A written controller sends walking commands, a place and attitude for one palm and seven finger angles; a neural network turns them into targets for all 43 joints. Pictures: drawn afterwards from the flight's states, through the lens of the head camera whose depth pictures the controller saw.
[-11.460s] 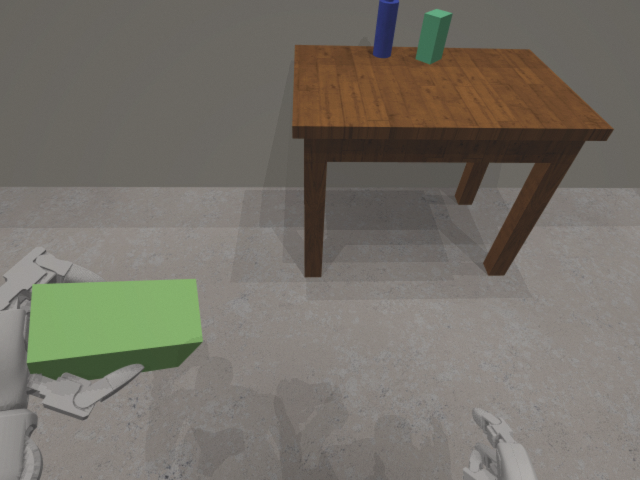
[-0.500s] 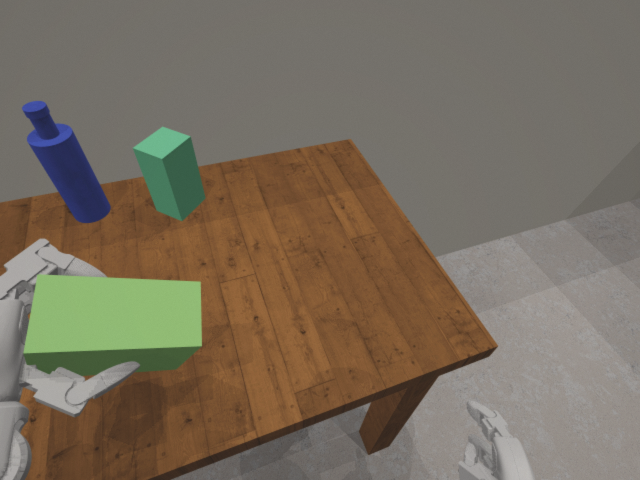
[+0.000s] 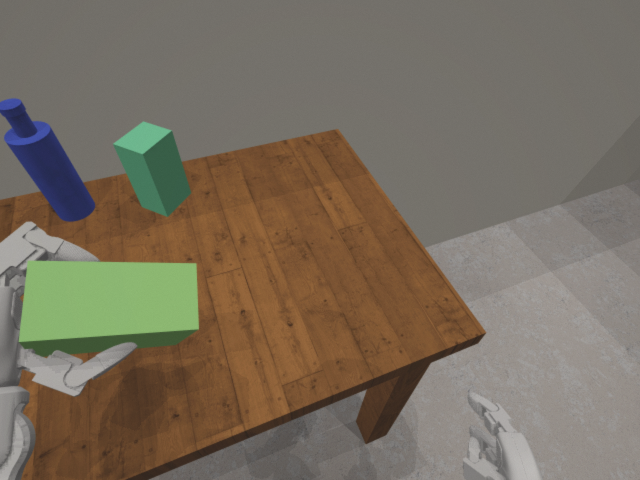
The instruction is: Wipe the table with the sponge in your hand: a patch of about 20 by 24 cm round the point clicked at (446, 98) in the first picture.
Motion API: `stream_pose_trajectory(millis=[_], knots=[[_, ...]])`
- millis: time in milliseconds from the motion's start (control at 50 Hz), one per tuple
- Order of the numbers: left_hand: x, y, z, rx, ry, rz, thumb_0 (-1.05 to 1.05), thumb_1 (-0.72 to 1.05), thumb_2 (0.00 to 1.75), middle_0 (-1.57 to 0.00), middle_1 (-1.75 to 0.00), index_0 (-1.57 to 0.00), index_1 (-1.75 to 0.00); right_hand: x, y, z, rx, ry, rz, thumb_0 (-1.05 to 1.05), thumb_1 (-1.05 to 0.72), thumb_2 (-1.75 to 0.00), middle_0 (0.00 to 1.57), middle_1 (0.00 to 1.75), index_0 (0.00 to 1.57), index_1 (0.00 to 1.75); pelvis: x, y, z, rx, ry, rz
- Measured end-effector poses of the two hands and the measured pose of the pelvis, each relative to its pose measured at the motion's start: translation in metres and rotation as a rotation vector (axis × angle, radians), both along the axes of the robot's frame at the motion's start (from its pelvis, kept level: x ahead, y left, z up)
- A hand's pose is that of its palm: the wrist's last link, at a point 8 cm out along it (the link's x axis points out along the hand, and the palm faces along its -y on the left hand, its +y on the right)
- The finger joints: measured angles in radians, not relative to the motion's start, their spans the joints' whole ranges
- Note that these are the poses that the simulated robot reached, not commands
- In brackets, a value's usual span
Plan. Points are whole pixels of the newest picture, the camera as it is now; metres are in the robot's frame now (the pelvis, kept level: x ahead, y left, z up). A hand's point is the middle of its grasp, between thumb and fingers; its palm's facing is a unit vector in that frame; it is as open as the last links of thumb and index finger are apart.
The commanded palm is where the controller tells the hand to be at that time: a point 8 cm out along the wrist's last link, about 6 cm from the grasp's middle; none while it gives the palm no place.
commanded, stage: look again from close up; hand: left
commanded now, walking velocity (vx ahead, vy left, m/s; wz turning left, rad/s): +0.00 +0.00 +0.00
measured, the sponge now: (140, 309) +0.24 +0.20 +0.14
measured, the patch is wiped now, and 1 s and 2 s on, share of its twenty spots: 0.00 0.00 0.00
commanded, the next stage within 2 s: come to a stop and stand still in 0.02 s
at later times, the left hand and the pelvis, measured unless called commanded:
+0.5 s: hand (70, 302) +0.24 +0.26 +0.15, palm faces +0.36 -0.86 -0.35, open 10.6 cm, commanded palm +0.18 +0.29 +0.17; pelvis +0.02 +0.01 +0.00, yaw +1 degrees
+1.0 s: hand (29, 321) +0.21 +0.29 +0.15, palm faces +0.41 -0.83 -0.39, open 10.5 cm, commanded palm +0.15 +0.31 +0.17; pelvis +0.00 +0.02 +0.00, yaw +2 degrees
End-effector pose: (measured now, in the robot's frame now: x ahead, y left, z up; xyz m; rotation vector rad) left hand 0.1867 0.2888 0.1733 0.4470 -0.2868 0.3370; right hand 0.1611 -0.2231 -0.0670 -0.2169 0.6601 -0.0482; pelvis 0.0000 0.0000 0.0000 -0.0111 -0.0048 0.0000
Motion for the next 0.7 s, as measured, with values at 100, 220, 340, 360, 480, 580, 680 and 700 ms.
stream_pose_trajectory(millis=[100, 220, 340, 360, 480, 580, 680, 700], knots=[[0.002, -0.012, -0.015, 0.004, 0.053, -0.082, -0.02, -0.53, 1.02, -0.66, -1.36, -0.68, -1.35, -0.005, -0.004, -0.002, -0.036, 0.048, -0.020, 0.01, -0.90, -0.90, 0.20, 0.30, 0.20, 0.30, 0.007, -0.001, 0.000, -0.004, 0.006, 0.014], [0.009, 0.008, -0.002, 0.041, 0.004, -0.019, -0.02, -0.53, 1.02, -0.66, -1.36, -0.69, -1.35, 0.007, -0.001, -0.001, -0.052, 0.056, -0.004, 0.01, -0.90, -0.90, 0.20, 0.30, 0.20, 0.30, 0.015, -0.001, 0.000, -0.007, 0.003, 0.025], [0.011, 0.010, 0.006, 0.016, -0.044, -0.012, -0.02, -0.53, 1.02, -0.66, -1.36, -0.68, -1.35, 0.032, 0.010, 0.007, -0.041, 0.005, 0.015, 0.01, -0.90, -0.90, 0.20, 0.30, 0.20, 0.30, 0.020, 0.006, 0.001, -0.009, 0.003, 0.018], [0.012, 0.010, 0.004, 0.008, -0.039, -0.015, -0.02, -0.53, 1.02, -0.66, -1.36, -0.68, -1.35, 0.036, 0.012, 0.008, -0.038, -0.005, 0.016, 0.01, -0.90, -0.90, 0.20, 0.30, 0.20, 0.30, 0.021, 0.007, 0.001, -0.009, 0.003, 0.015], [0.012, 0.014, -0.008, -0.026, 0.008, -0.016, -0.02, -0.53, 1.02, -0.66, -1.36, -0.69, -1.35, 0.051, 0.025, 0.018, -0.036, -0.043, 0.029, 0.01, -0.90, -0.90, 0.20, 0.30, 0.20, 0.30, 0.021, 0.011, 0.001, -0.011, 0.003, 0.016], [0.011, 0.023, -0.001, 0.054, 0.002, -0.008, -0.02, -0.53, 1.02, -0.66, -1.36, -0.69, -1.35, 0.050, 0.031, 0.020, -0.060, -0.043, 0.053, 0.01, -0.90, -0.90, 0.20, 0.30, 0.19, 0.30, 0.018, 0.014, 0.000, -0.017, 0.005, 0.022], [0.021, 0.055, 0.021, 0.091, -0.113, 0.063, -0.02, -0.53, 1.02, -0.66, -1.36, -0.69, -1.35, 0.036, 0.037, 0.009, -0.033, -0.014, 0.087, 0.01, -0.90, -0.90, 0.20, 0.30, 0.19, 0.30, 0.009, 0.019, -0.001, -0.014, 0.008, 0.009], [0.020, 0.053, 0.020, 0.072, -0.110, 0.061, -0.02, -0.53, 1.02, -0.66, -1.36, -0.69, -1.35, 0.032, 0.037, 0.008, -0.019, -0.018, 0.075, 0.01, -0.90, -0.90, 0.20, 0.30, 0.19, 0.30, 0.008, 0.022, -0.002, -0.012, 0.007, 0.005]])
